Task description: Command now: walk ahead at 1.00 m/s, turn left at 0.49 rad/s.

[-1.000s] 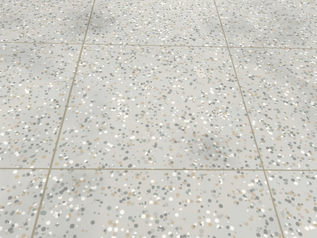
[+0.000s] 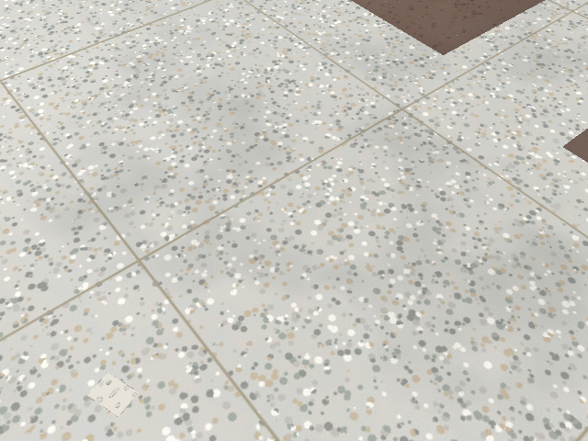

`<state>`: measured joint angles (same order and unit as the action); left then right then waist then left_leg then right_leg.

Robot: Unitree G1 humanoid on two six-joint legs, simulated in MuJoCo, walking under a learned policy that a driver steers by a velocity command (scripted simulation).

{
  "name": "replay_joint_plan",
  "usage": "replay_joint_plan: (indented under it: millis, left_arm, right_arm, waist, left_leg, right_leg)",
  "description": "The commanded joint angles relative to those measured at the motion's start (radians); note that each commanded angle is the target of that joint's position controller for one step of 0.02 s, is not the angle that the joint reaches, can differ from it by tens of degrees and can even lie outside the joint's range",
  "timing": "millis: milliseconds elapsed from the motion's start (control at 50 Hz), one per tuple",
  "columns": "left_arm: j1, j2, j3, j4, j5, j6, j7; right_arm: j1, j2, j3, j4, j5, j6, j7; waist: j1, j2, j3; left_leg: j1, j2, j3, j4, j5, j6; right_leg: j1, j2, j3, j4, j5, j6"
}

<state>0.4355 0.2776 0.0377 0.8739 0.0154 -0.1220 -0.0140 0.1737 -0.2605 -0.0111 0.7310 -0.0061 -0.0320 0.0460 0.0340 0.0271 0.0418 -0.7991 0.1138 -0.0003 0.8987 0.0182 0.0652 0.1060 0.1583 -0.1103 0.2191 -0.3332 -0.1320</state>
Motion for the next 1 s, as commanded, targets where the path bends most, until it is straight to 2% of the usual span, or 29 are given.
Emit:
replay_joint_plan:
  millis: [20, 60, 80, 100, 120, 140, 160, 180, 200, 220, 240, 260, 300, 340, 420, 460, 520, 560, 600, 620, 640, 660, 680, 700, 720, 760, 800, 900, 1000]
  left_arm:
    - [-0.036, 0.098, 0.01, -0.051, -0.011, -0.042, 0.009]
    - [-0.032, 0.14, 0.015, -0.047, -0.002, -0.03, 0.038]
    - [-0.05, 0.167, 0.023, -0.056, 0.004, -0.016, 0.055]
    - [-0.08, 0.187, 0.03, -0.068, 0.008, 0.001, 0.069]
    - [-0.138, 0.205, 0.036, -0.086, 0.012, 0.015, 0.074]
    - [-0.211, 0.206, 0.044, -0.097, -0.002, 0.023, 0.064]
    - [-0.186, 0.046, 0.008, -0.152, 0.014, 0.007, 0.045]
    - [-0.06, 0.041, -0.011, -0.202, -0.022, 0.003, 0.049]
    - [-0.088, 0.084, -0.023, -0.209, -0.001, -0.001, 0.048]
    - [-0.125, 0.097, -0.024, -0.21, 0.013, 0.001, 0.042]
    - [-0.173, 0.096, -0.022, -0.221, 0.033, 0.016, 0.041]
    - [-0.176, 0.103, -0.021, -0.225, 0.047, 0.045, 0.043]
    - [-0.187, 0.085, -0.031, -0.25, 0.049, 0.092, 0.047]
    - [-0.217, 0.066, -0.038, -0.274, 0.036, 0.104, 0.048]
    - [-0.328, 0.076, -0.042, -0.312, 0.021, 0.115, 0.048]
    - [-0.387, 0.082, -0.046, -0.329, 0.017, 0.113, 0.047]
    - [-0.44, 0.102, -0.047, -0.341, 0.009, 0.091, 0.05]
    - [-0.412, 0.12, -0.044, -0.329, 0.004, 0.074, 0.052]
    - [-0.316, 0.132, -0.038, -0.299, 0.002, 0.058, 0.058]
    - [-0.253, 0.154, -0.031, -0.284, 0.009, 0.05, 0.067]
    - [-0.233, 0.231, -0.014, -0.296, 0.003, 0.061, 0.078]
    - [-0.192, 0.226, -0.005, -0.296, -0.016, 0.09, 0.072]
    - [-0.211, 0.168, -0.01, -0.301, -0.016, 0.105, 0.072]
    - [-0.245, 0.117, -0.022, -0.31, -0.012, 0.115, 0.074]
    - [-0.286, 0.108, -0.024, -0.318, -0.002, 0.125, 0.074]
    - [-0.305, 0.131, -0.012, -0.316, 0.013, 0.128, 0.072]
    - [-0.283, 0.13, -0.004, -0.308, 0.018, 0.124, 0.062]
    - [-0.231, 0.154, 0.024, -0.286, 0.024, 0.12, 0.053]
    - [-0.24, 0.188, 0.051, -0.286, 0.03, 0.124, 0.033]
  right_arm:
    - [-0.107, -0.029, 0.001, -0.059, 0.005, -0.021, 0.018]
    - [-0.06, -0.063, -0.008, -0.033, -0.009, -0.023, 0.023]
    - [0.019, -0.086, -0.015, -0.009, -0.019, -0.021, 0.023]
    - [0.166, -0.119, -0.03, 0.034, -0.026, -0.02, 0.019]
    - [0.372, -0.164, -0.053, 0.092, -0.033, -0.017, 0.009]
    - [0.509, -0.196, -0.077, 0.129, -0.026, -0.015, -0.014]
    - [0.468, -0.288, -0.101, 0.133, -0.015, -0.005, -0.028]
    - [0.412, -0.351, -0.121, 0.094, -0.025, -0.009, -0.027]
    - [0.303, -0.302, -0.123, 0.026, -0.007, 0.001, -0.036]
    - [0.213, -0.227, -0.102, 0.013, 0.002, 0.014, -0.045]
    - [0.177, -0.178, -0.087, 0.011, 0.009, 0.017, -0.045]
    - [0.174, -0.164, -0.079, 0.004, 0.011, 0.011, -0.045]
    - [0.174, -0.194, -0.083, 0.009, 0.003, -0.002, -0.035]
    - [0.173, -0.225, -0.096, 0.005, -0.008, -0.005, -0.035]
    - [0.195, -0.211, -0.105, -0.009, 0.015, 0.037, -0.059]
    - [0.216, -0.219, -0.113, -0.018, 0.014, 0.056, -0.068]
    - [0.218, -0.226, -0.123, -0.037, -0.004, 0.068, -0.073]
    - [0.181, -0.229, -0.127, -0.058, -0.014, 0.069, -0.071]
    - [0.101, -0.225, -0.125, -0.083, -0.009, 0.066, -0.067]
    - [0.094, -0.192, -0.114, -0.097, 0.008, 0.06, -0.063]
    - [0.209, -0.097, -0.09, -0.106, 0.013, 0.058, -0.066]
    - [0.271, -0.193, -0.108, -0.106, -0.013, 0.068, -0.067]
    - [0.227, -0.231, -0.117, -0.079, -0.041, 0.075, -0.062]
    - [0.168, -0.24, -0.121, -0.076, -0.038, 0.084, -0.05]
    - [0.147, -0.226, -0.12, -0.08, -0.023, 0.096, -0.037]
    - [0.142, -0.207, -0.109, -0.089, -0.006, 0.112, -0.018]
    - [0.116, -0.192, -0.1, -0.104, 0.0, 0.118, -0.013]
    - [0.02, -0.16, -0.084, -0.154, -0.005, 0.127, 0.009]
    - [-0.024, -0.142, -0.075, -0.19, 0.007, 0.127, 0.025]
  waist:
    - [-0.002, -0.025, 0.071]
    - [-0.031, -0.074, 0.011]
    - [-0.073, -0.108, -0.036]
    - [-0.144, -0.124, -0.106]
    - [-0.244, -0.129, -0.184]
    - [-0.337, -0.045, -0.195]
    - [-0.198, 0.26, -0.176]
    - [-0.133, 0.166, -0.455]
    - [-0.119, -0.02, -0.447]
    - [-0.059, -0.104, -0.234]
    - [-0.028, -0.162, -0.113]
    - [-0.013, -0.178, -0.055]
    - [0.014, -0.147, -0.044]
    - [0.01, -0.089, -0.105]
    - [-0.056, 0.019, -0.172]
    - [-0.092, 0.046, -0.16]
    - [-0.121, 0.065, -0.12]
    - [-0.105, 0.08, -0.105]
    - [-0.041, 0.096, -0.082]
    - [-0.018, 0.025, -0.112]
    - [-0.083, -0.223, -0.21]
    - [-0.072, -0.293, -0.327]
    - [-0.066, -0.174, -0.244]
    - [-0.057, -0.111, -0.174]
    - [-0.069, -0.108, -0.134]
    - [-0.072, -0.175, -0.097]
    - [-0.063, -0.183, -0.105]
    - [-0.031, -0.198, -0.093]
    - [-0.022, -0.229, -0.109]
  left_leg:
    - [0.248, -0.063, 0.127, -0.198, 0.226, 0.049]
    - [0.289, -0.153, 0.19, -0.263, 0.194, 0.066]
    - [0.36, -0.201, 0.21, -0.286, 0.144, 0.068]
    - [0.514, -0.248, 0.209, -0.288, 0.094, 0.076]
    - [0.72, -0.245, 0.15, -0.294, 0.086, 0.107]
    - [0.855, -0.171, 0.049, -0.409, 0.17, 0.174]
    - [1.126, 0.018, -0.187, -0.207, 0.889, 0.244]
    - [1.313, 0.2, -0.54, -0.32, 0.944, 0.435]
    - [1.191, 0.19, -0.609, -0.439, 0.602, 0.415]
    - [0.937, 0.141, -0.546, -0.518, 0.399, 0.366]
    - [0.756, 0.094, -0.488, -0.563, 0.379, 0.328]
    - [0.628, 0.059, -0.438, -0.578, 0.468, 0.297]
    - [0.452, -0.015, -0.349, -0.59, 0.587, 0.264]
    - [0.459, -0.07, -0.309, -0.543, 0.7, 0.222]
    - [0.576, -0.141, -0.329, -0.46, 0.572, 0.08]
    - [0.645, -0.137, -0.402, -0.442, 0.471, 0.059]
    - [0.726, -0.112, -0.507, -0.4, 0.407, 0.071]
    - [0.723, -0.113, -0.562, -0.367, 0.357, 0.065]
    - [0.625, -0.158, -0.574, -0.318, 0.216, 0.019]
    - [0.516, -0.207, -0.512, -0.193, 0.005, -0.025]
    - [0.377, -0.325, -0.301, 0.06, -0.621, -0.069]
    - [0.291, -0.356, -0.164, 0.196, -0.796, -0.085]
    - [0.238, -0.277, -0.141, 0.302, -0.68, -0.098]
    - [0.241, -0.244, -0.127, 0.322, -0.578, -0.108]
    - [0.26, -0.221, -0.116, 0.334, -0.514, -0.121]
    - [0.285, -0.198, -0.064, 0.376, -0.444, -0.137]
    - [0.283, -0.181, -0.036, 0.358, -0.425, -0.14]
    - [0.279, -0.107, -0.007, 0.178, -0.412, -0.122]
    - [0.476, -0.1, 0.077, -0.091, -0.451, -0.074]
  right_leg:
    - [-0.198, -0.25, -0.039, -0.158, 0.898, 0.06]
    - [-0.028, -0.265, -0.082, -0.032, 1.269, 0.103]
    - [0.015, -0.277, -0.094, 0.11, 1.42, 0.123]
    - [-0.011, -0.289, -0.093, 0.324, 1.493, 0.139]
    - [-0.103, -0.303, -0.074, 0.602, 1.445, 0.151]
    - [-0.246, -0.195, -0.103, 1.046, 0.948, 0.17]
    - [-0.703, -0.02, -0.038, 1.465, -0.263, 0.204]
    - [-0.878, -0.031, 0.177, 1.629, -0.23, 0.199]
    - [-0.855, -0.095, 0.229, 1.535, -0.11, 0.165]
    - [-0.844, -0.14, 0.213, 1.41, -0.068, 0.154]
    - [-0.823, -0.173, 0.201, 1.318, -0.074, 0.164]
    - [-0.767, -0.193, 0.193, 1.226, -0.07, 0.175]
    - [-0.644, -0.21, 0.165, 1.028, -0.068, 0.2]
    - [-0.615, -0.194, 0.146, 0.898, 0.009, 0.205]
    - [-0.653, -0.164, 0.167, 0.724, 0.201, 0.196]
    - [-0.703, -0.148, 0.197, 0.663, 0.203, 0.193]
    - [-0.739, -0.123, 0.243, 0.555, 0.147, 0.18]
    - [-0.66, -0.108, 0.272, 0.438, 0.122, 0.163]
    - [-0.45, -0.108, 0.272, 0.222, 0.19, 0.137]
    - [-0.249, -0.216, 0.326, 0.133, 0.338, 0.104]
    - [-0.033, -0.516, 0.576, 0.173, 0.684, 0.021]
    - [0.003, -0.629, 0.771, 0.171, 0.785, -0.113]
    - [-0.048, -0.574, 0.688, 0.163, 0.715, -0.11]
    - [-0.133, -0.497, 0.533, 0.159, 0.62, -0.074]
    - [-0.197, -0.434, 0.43, 0.133, 0.53, -0.045]
    - [-0.282, -0.379, 0.294, 0.109, 0.517, -0.039]
    - [-0.283, -0.386, 0.236, 0.098, 0.506, -0.049]
    - [-0.261, -0.452, 0.171, 0.063, 0.316, -0.069]
    - [-0.325, -0.478, 0.046, 0.104, 0.212, -0.018]
